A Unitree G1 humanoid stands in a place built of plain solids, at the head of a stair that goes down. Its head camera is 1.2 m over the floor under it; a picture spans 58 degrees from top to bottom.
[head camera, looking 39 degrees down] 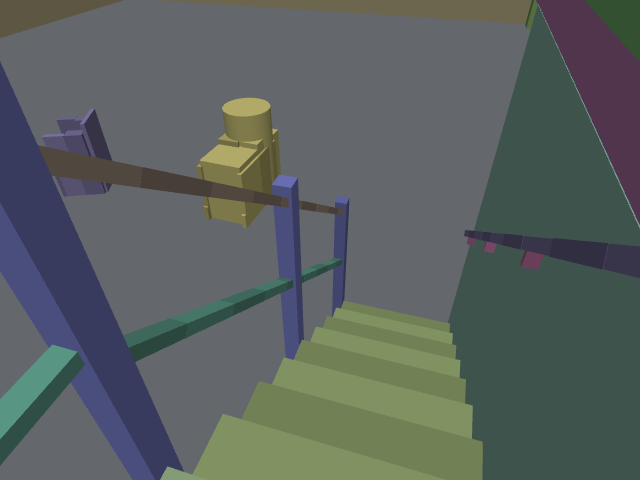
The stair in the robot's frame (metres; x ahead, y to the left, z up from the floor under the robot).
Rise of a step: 0.20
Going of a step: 0.27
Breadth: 0.90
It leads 17 degrees to the right of straight ahead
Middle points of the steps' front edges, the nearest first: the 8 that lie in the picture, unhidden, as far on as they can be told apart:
0.65 -0.10 -0.19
0.91 -0.17 -0.39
1.16 -0.25 -0.58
1.42 -0.33 -0.78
1.68 -0.40 -0.97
1.93 -0.48 -1.17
2.19 -0.56 -1.36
2.45 -0.63 -1.56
